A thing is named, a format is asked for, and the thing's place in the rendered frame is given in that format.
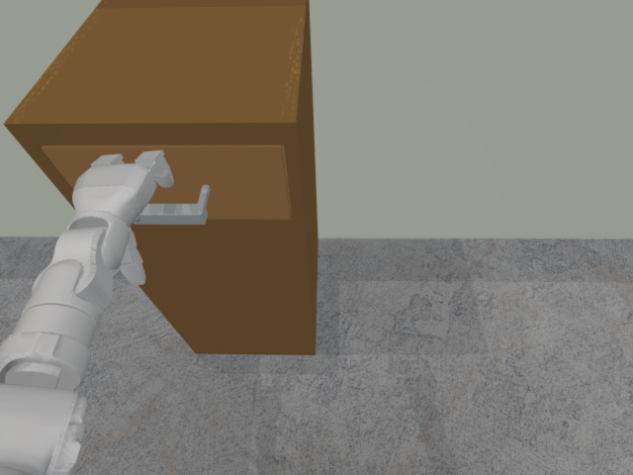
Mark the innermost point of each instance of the robot left upper arm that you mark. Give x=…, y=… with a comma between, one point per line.
x=40, y=429

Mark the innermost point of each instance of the left robot forearm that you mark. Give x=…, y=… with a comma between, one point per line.
x=50, y=344

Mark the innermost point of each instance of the drawer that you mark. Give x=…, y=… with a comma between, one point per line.
x=247, y=181

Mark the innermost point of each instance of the cabinet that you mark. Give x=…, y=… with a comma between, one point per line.
x=191, y=72

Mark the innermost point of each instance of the robot left hand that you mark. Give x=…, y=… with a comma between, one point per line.
x=123, y=190

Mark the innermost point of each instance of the handle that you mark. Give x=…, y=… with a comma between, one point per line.
x=177, y=214

